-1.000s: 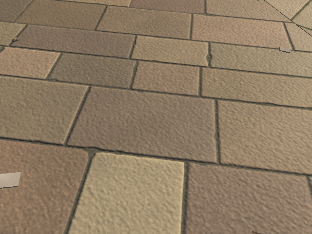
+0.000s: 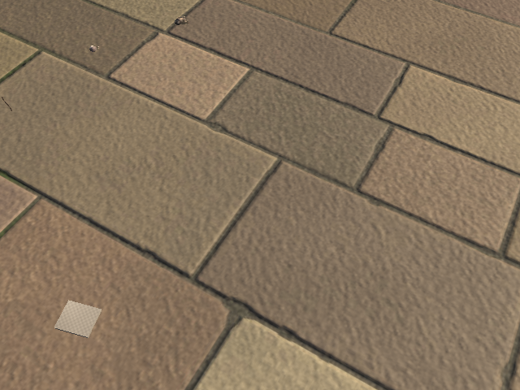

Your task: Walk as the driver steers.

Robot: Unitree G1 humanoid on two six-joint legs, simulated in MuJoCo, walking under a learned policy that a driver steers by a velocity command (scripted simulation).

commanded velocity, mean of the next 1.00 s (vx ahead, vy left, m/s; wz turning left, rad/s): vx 0.03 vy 0.00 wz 0.22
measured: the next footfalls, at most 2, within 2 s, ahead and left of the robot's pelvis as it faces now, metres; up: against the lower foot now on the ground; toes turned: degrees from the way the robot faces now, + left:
right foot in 0.40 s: +0.12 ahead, -0.15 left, +0.00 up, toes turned +11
left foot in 0.72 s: +0.05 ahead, +0.06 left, +0.00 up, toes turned +6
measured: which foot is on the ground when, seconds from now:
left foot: down 0.00-0.40, up 0.42-0.70, down 0.72-1.00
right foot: up 0.00-0.38, down 0.40-1.00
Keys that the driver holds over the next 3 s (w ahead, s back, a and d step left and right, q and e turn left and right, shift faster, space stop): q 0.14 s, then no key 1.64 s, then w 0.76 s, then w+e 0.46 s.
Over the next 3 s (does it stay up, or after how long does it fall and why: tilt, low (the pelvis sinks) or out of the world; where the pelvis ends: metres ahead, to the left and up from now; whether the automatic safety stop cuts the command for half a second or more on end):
stays up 0.59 0.01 0.00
